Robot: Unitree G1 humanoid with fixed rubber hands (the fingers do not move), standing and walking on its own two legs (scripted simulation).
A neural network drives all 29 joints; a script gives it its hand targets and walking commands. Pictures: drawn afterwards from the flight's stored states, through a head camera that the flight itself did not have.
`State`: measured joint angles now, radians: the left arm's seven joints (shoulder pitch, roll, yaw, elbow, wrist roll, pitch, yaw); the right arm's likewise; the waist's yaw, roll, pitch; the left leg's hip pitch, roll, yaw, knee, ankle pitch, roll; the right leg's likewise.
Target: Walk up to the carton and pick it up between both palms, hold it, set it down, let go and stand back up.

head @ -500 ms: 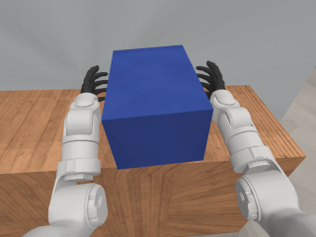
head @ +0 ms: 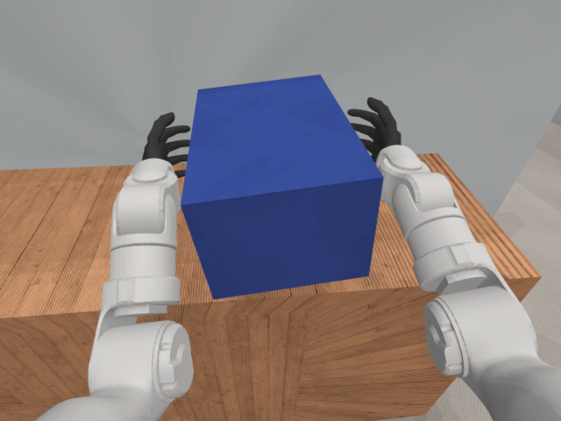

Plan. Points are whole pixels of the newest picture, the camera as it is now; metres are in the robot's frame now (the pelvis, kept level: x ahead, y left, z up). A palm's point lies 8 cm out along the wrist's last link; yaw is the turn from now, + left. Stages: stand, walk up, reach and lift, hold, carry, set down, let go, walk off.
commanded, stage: reach and lift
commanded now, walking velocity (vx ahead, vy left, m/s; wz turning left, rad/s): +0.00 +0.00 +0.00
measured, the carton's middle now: (273, 172) +0.43 -0.01 +0.17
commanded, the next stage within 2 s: hold in 0.26 s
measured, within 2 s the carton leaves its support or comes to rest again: neither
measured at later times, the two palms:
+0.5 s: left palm (146, 159) +0.38 +0.16 +0.24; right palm (382, 138) +0.38 -0.15 +0.25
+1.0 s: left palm (143, 151) +0.37 +0.16 +0.25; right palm (385, 127) +0.38 -0.15 +0.27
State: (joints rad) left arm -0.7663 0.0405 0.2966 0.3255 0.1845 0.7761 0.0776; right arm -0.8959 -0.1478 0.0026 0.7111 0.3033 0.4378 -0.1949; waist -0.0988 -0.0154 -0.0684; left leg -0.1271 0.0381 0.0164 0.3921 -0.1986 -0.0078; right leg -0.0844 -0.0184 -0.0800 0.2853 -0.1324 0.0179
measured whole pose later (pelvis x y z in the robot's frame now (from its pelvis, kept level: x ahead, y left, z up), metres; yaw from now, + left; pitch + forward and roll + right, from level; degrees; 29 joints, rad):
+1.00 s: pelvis +0.00 -0.01 +0.00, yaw +1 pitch -3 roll -1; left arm -0.85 0.08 0.34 0.37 0.16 0.86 0.05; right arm -1.01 -0.17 0.02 0.75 0.35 0.57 -0.24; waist -0.08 0.01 -0.13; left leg -0.14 0.05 0.00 0.40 -0.20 -0.02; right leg -0.10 -0.01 -0.09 0.29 -0.14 0.01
